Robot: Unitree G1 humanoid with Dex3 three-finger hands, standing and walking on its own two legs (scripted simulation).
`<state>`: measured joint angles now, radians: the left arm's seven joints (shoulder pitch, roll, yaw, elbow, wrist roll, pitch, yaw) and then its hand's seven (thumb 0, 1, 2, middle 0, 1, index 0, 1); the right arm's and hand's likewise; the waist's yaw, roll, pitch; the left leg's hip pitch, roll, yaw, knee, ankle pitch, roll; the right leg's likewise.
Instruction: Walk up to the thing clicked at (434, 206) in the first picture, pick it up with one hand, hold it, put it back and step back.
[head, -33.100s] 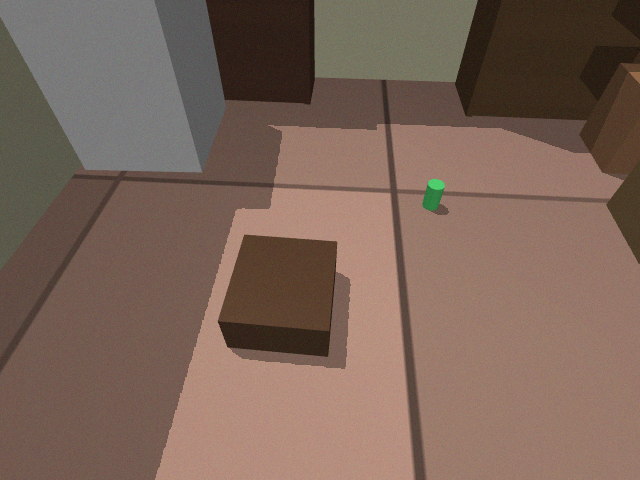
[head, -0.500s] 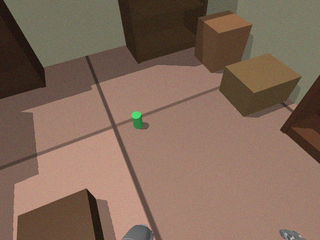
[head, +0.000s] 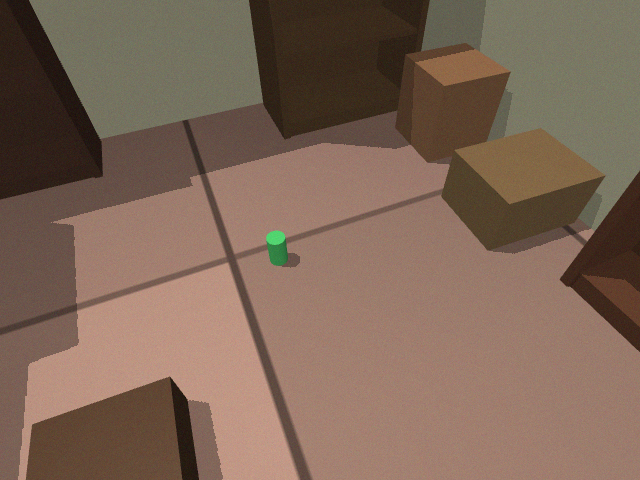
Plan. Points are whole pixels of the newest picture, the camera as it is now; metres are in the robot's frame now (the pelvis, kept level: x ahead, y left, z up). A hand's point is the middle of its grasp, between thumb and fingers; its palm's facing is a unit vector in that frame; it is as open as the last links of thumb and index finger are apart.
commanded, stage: step back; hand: left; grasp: from the side
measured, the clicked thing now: (277, 248) +1.05 +0.21 -0.69
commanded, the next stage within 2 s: stand in 0.50 s
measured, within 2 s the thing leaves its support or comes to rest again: neither
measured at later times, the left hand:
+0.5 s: hand out of the picture +0.10 +0.30 -0.16, palm faces +0.01 -0.93 -0.36, open 7.4 cm
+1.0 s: hand out of the picture +0.10 +0.29 -0.14, palm faces -0.05 -0.94 -0.33, open 7.4 cm
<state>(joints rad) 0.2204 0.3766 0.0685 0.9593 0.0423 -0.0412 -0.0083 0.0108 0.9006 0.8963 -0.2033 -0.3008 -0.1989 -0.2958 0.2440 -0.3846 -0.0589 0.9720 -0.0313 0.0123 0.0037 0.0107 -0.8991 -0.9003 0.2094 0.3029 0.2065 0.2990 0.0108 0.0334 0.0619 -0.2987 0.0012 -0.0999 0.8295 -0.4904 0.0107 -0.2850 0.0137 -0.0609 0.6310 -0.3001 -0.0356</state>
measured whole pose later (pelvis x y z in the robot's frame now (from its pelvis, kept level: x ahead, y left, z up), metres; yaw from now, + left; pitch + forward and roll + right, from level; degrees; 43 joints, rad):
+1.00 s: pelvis +0.03 +0.04 +0.02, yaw +0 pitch -3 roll +0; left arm 0.12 0.36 -0.01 1.13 0.01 -0.02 -0.01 0.01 0.90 0.90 -0.20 -0.30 -0.20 -0.30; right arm 0.10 -0.34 -0.02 1.15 -0.01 -0.01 0.02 0.01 -0.90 -0.90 0.21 0.30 0.20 0.30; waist -0.01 -0.01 0.06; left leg -0.19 0.03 0.05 0.35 -0.11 0.00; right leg -0.10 -0.03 -0.01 0.36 -0.21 0.03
